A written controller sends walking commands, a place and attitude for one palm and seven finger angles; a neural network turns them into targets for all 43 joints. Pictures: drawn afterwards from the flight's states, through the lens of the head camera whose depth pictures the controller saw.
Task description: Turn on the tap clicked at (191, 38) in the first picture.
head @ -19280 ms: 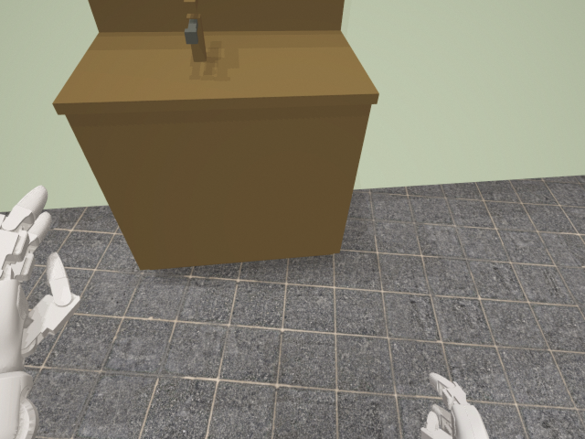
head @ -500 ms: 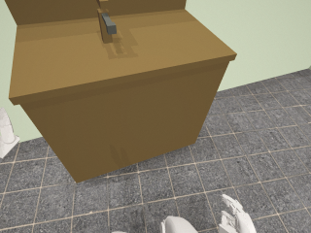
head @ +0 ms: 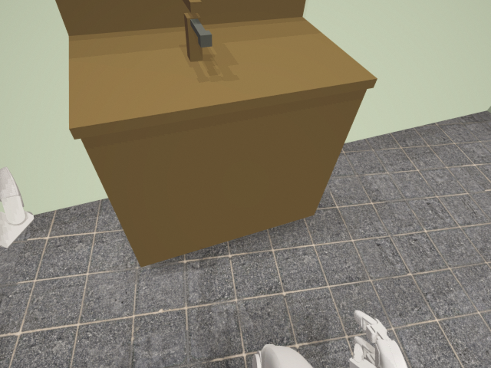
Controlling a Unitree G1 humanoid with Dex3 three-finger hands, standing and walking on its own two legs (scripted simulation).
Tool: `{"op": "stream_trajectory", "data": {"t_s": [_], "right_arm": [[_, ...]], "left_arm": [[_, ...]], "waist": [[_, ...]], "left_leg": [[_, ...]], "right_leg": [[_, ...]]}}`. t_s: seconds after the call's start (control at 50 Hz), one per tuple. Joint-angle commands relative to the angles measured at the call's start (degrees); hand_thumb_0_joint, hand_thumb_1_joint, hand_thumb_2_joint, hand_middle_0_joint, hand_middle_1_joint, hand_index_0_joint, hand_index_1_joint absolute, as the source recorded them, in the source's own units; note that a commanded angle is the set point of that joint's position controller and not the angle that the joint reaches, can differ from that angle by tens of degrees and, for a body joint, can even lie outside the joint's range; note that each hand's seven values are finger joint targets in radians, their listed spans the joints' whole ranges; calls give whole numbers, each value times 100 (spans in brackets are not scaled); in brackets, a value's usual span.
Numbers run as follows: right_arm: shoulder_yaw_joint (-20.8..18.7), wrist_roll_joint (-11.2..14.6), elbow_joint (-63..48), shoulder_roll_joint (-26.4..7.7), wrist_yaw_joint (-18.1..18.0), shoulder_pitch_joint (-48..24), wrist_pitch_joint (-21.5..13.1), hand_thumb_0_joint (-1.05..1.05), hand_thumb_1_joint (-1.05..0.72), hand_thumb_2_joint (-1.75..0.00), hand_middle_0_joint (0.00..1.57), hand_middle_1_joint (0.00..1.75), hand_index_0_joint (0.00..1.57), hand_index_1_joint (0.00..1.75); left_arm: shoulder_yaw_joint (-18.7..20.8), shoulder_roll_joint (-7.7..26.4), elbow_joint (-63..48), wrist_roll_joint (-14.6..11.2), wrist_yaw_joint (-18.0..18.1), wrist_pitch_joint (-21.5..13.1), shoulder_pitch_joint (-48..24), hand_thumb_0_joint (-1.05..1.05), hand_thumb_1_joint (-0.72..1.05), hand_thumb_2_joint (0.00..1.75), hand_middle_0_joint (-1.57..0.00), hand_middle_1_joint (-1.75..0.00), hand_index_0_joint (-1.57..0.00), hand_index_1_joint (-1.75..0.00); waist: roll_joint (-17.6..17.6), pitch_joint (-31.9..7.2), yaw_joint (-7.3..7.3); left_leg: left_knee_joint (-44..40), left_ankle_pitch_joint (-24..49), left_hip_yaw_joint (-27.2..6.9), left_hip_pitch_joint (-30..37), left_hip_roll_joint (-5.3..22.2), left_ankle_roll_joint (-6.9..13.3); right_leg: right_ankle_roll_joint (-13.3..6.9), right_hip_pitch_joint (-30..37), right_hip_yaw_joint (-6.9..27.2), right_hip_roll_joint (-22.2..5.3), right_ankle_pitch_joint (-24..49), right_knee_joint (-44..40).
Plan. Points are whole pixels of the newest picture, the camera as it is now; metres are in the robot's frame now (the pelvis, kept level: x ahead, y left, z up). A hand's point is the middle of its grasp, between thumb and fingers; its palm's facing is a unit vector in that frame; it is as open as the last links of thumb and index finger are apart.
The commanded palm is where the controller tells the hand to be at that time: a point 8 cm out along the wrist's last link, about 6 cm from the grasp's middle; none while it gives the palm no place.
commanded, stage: come to a stop and stand still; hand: left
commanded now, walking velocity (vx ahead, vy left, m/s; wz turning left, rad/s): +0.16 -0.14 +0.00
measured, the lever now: (204, 38) +0.79 +0.11 +0.16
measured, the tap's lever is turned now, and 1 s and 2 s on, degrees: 0 0 0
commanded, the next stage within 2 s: look again from close up in 0.40 s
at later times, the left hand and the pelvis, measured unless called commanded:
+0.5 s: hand (4, 244) +0.20 +0.25 +0.20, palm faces +0.45 -0.79 -0.42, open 7.4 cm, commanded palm +0.14 +0.28 +0.20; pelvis -0.01 -0.01 +0.01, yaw +3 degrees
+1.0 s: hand out of the picture +0.24 +0.31 +0.20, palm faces +0.46 -0.83 -0.32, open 7.4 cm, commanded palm +0.18 +0.32 +0.20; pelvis +0.02 +0.04 +0.02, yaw +0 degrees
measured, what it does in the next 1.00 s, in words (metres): steps on the spot: right foot, then left foot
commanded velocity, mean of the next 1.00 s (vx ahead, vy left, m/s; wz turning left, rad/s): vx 0.05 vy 0.00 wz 0.00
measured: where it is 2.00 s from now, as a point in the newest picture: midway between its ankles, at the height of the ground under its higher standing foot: outside the picture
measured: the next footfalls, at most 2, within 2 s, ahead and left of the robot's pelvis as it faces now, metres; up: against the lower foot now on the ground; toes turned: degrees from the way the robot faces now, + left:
right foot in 0.16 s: +0.07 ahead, -0.10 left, +0.00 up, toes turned +1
left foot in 0.40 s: +0.06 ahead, +0.10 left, +0.00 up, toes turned +3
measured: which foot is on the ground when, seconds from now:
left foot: down 0.00-0.16, up 0.18-0.38, down 0.40-1.00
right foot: up 0.00-0.14, down 0.16-1.00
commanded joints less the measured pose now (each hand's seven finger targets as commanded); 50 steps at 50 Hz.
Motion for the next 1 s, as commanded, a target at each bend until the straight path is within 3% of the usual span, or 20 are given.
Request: {"op": "stream_trajectory", "data": {"t_s": [0.0,0.1,0.14,0.18,0.26,0.34,0.36,0.4,0.42,0.46,0.48,0.5,0.52,0.56,0.62,0.66,0.7,0.78,0.9,0.98], "right_arm": [[-427,53,-832,-1035,-37,-142,96,0,-90,-90,20,30,20,30],[-285,108,-889,-957,-167,-357,191,0,-90,-90,20,30,20,30],[-369,148,-936,-909,-219,-406,165,0,-90,-90,20,30,20,30],[-475,94,-811,-1084,-141,-397,94,0,-90,-90,20,30,20,30],[-240,58,-659,-806,-230,-495,114,0,-90,-90,20,30,20,30],[-219,-40,-658,-734,-439,-489,-145,0,-90,-90,20,30,20,30],[-227,-41,-660,-779,-471,-429,-209,0,-90,-90,20,30,20,30],[-254,5,-716,-917,-470,-367,-326,0,-90,-90,20,30,20,30],[-198,-50,-678,-813,-431,-461,-354,0,-90,-90,20,30,20,30],[-253,29,-697,-929,-332,-412,-296,0,-90,-90,20,30,20,30],[-372,-306,-413,-1008,-405,72,-621,0,-90,-90,20,30,20,30],[-129,-169,-246,-713,-385,-34,-541,0,-90,-90,20,30,20,30],[-30,-110,-433,-601,-309,-265,-598,0,-90,-90,20,30,20,30],[-203,192,-566,-834,-56,-39,-632,0,-90,-90,20,30,20,30],[-225,207,-755,-888,80,-285,-473,0,-90,-90,20,30,20,30],[-212,120,-941,-966,-40,-540,-380,0,-90,-90,20,30,20,30],[-55,-25,-1105,-950,-168,-851,-308,0,-90,-90,20,30,20,30],[57,-96,-1177,-780,-316,-797,-365,0,-90,-90,20,30,20,30],[29,-130,-1066,-807,-313,-682,-389,0,-90,-90,20,30,20,30],[-56,-128,-980,-896,-305,-566,-168,0,-90,-90,20,30,20,30]], "left_arm": [[693,738,-376,-193,-72,-251,890,0,90,90,-20,-30,-20,-30],[397,790,-405,-156,-44,25,361,0,90,90,-20,-30,-20,-30],[522,1055,-489,-212,65,115,57,0,90,90,-20,-30,-20,-30],[114,857,-1097,-188,59,133,-253,0,90,90,-20,-30,-20,-30],[317,1179,-1818,-66,205,98,-290,0,90,90,-20,-30,-20,-30],[451,1157,-1839,-109,327,75,6,0,90,90,-20,-30,-20,-30],[436,1081,-1780,-127,317,4,-6,0,90,90,-20,-30,-20,-30],[461,908,-1421,-166,325,-63,63,0,90,90,-20,-30,-20,-30],[541,1079,-1308,-101,297,-89,-15,0,90,90,-20,-30,-20,-30],[411,788,-748,-90,208,-4,288,0,90,90,-20,-30,-20,-30],[3211,4454,-1089,359,87,-609,-4592,0,90,90,-20,-30,-20,-30],[2475,3657,371,110,-75,-521,-3942,0,90,90,-20,-30,-20,-30],[759,1515,1759,5,-288,-274,-2457,0,90,90,-20,-30,-20,-30],[-519,84,1526,-191,-408,-209,-785,0,90,90,-20,-30,-20,-30],[-542,232,218,-168,-273,-113,-109,0,90,90,-20,-30,-20,-30],[-45,688,-153,-142,-207,-51,-38,0,90,90,-20,-30,-20,-30],[603,1368,-989,-38,-114,-128,-629,0,90,90,-20,-30,-20,-30],[544,1081,-1184,3,-18,-266,-985,0,90,90,-20,-30,-20,-30],[-127,352,-715,-18,-46,-173,-643,0,90,90,-20,-30,-20,-30],[-302,275,-407,8,-69,-28,-617,0,90,90,-20,-30,-20,-30]], "waist": [[955,-366,-6],[414,-899,228],[-1037,-938,169],[-275,-271,214],[292,-279,230],[570,-605,290],[1046,-749,258],[2337,-680,230],[2370,-561,155],[1369,-434,272],[475,-442,836],[-514,-680,474],[-824,-847,348],[-165,-300,525],[-595,-1068,470],[-595,-1071,543],[697,-715,543],[1335,-922,540],[1035,-1087,442],[1113,-789,352]], "left_leg": [[-1269,2362,-1812,228,1767,646],[558,1538,-669,-1384,1043,326],[3438,-425,-71,-2929,84,-44],[3983,87,-760,-2569,423,-211],[2048,605,-232,-1168,743,-141],[-853,470,516,718,251,-10],[-1318,330,393,959,355,59],[-2075,266,-1565,761,1527,578],[-2262,347,-2085,377,1762,703],[-1770,477,-1408,-384,1544,536],[-35,1145,538,-1231,1179,313],[1183,629,342,-1014,330,-112],[1104,-53,-50,-1249,114,-321],[467,-39,100,-1107,281,-257],[-1394,1857,102,311,341,-193],[-1545,1913,-209,627,721,-69],[-2181,1078,-660,19,912,-27],[-2177,1083,-499,-81,966,25],[-1765,2198,-170,480,730,-267],[-2274,1043,-901,628,1231,-230]], "right_leg": [[22,-322,-71,-224,236,-787],[-199,3147,-215,-362,864,-3771],[-1253,3570,2771,-2198,720,-4354],[-1449,1494,3425,-2645,-1266,-4991],[-1000,435,1677,-2238,-625,-4943],[-497,545,845,-1592,-1146,-4354],[-310,752,647,-1314,-907,-3847],[168,608,-150,-367,-235,-2267],[204,656,-21,-422,-282,-1863],[252,1522,32,-512,236,-2913],[212,1774,937,-1043,1319,-3860],[-361,1971,2150,-1606,1748,-4605],[-802,2159,2957,-2078,2206,-4647],[-499,2384,2097,-1896,3549,-4439],[92,2584,846,-1175,3017,-3860],[306,1927,728,-858,1447,-4076],[330,1945,471,-598,904,-3791],[250,2329,221,-509,1458,-3638],[229,2240,282,-489,2148,-4026],[247,1405,-101,-236,868,-3370]]}}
